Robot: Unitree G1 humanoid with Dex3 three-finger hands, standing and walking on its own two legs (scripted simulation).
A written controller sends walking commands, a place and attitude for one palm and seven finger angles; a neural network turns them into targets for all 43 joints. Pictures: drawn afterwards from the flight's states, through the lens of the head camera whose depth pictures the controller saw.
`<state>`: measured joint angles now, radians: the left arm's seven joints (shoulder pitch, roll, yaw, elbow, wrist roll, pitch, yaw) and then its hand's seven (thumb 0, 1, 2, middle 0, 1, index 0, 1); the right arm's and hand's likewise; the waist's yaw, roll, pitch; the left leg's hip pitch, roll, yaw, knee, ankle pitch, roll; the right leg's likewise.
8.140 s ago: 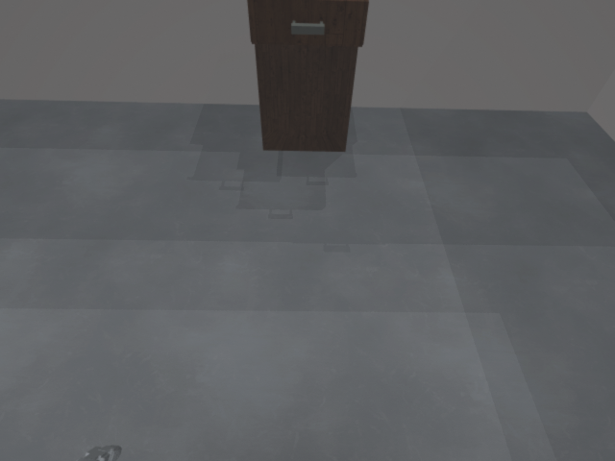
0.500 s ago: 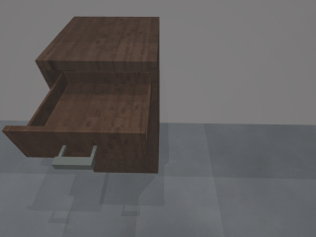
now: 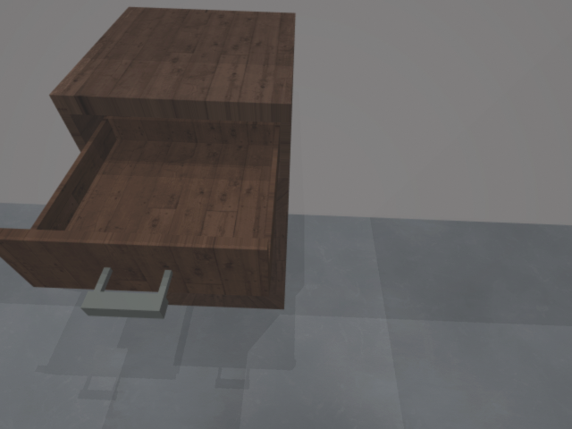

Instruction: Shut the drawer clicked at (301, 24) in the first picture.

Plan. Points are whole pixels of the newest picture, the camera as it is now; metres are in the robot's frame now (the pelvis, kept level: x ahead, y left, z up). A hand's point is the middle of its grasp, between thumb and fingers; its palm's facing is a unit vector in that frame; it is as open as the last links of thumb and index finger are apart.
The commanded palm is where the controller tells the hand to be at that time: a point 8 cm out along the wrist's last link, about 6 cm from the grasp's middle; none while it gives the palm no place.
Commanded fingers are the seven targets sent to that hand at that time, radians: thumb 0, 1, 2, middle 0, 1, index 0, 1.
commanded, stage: come to a stop and stand still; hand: left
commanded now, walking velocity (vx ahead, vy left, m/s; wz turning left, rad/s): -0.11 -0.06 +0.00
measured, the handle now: (131, 290) +0.30 +0.26 +0.00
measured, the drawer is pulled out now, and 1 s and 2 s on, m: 0.30 0.30 0.30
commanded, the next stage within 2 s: look again from close up in 0.88 s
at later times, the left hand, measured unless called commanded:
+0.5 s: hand out of the picture +0.04 +0.16 -0.16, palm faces +0.03 -0.97 -0.22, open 7.3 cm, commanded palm none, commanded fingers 0.00 0.90 0.90 -0.20 -0.30 -0.20 -0.30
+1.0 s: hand out of the picture -0.08 +0.11 -0.16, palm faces +0.05 -0.99 -0.16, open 7.4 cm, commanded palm none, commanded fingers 0.00 0.90 0.90 -0.20 -0.30 -0.20 -0.30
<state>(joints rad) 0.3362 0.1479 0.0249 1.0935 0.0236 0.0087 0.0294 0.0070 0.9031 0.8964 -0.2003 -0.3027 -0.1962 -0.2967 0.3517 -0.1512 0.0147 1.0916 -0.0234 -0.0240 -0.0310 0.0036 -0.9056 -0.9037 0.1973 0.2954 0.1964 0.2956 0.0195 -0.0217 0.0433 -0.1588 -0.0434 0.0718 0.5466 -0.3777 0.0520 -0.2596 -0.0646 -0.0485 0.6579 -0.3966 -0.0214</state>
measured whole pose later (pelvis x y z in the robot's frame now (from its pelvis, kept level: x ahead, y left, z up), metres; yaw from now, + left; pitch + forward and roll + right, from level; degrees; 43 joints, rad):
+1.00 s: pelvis -0.04 -0.04 +0.01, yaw +0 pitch -1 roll +0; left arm 0.36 0.11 -0.01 1.13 0.01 -0.02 0.03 0.01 0.90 0.90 -0.20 -0.30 -0.20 -0.30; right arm 0.34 -0.11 0.02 1.17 -0.01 -0.01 -0.03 0.00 -0.91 -0.90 0.20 0.30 0.20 0.30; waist 0.01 0.00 0.04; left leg -0.16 0.03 0.05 0.42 -0.25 -0.01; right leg -0.22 0.02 -0.09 0.43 -0.19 -0.06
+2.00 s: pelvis -0.01 +0.00 +0.00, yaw +1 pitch +0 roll +1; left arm 0.33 0.15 0.03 1.08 0.03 0.01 0.02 0.01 0.90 0.90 -0.20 -0.30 -0.20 -0.30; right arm 0.36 -0.15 0.01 1.09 -0.02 -0.01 -0.02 0.00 -0.91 -0.90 0.20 0.30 0.20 0.30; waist 0.02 -0.03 0.03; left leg -0.17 -0.04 0.07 0.51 -0.34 0.05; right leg -0.27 -0.05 -0.07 0.60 -0.35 -0.04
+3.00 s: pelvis +0.01 +0.01 +0.01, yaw +1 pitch -1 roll +0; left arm 0.27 0.17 -0.02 1.03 0.01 -0.01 0.03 0.01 0.91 0.90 -0.20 -0.30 -0.20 -0.30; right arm 0.31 -0.16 0.02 1.07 -0.02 0.00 -0.02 0.01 -0.91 -0.90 0.20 0.30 0.20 0.30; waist -0.01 0.01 0.01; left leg -0.19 0.02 0.09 0.49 -0.28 0.01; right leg -0.21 0.02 -0.06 0.51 -0.28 -0.05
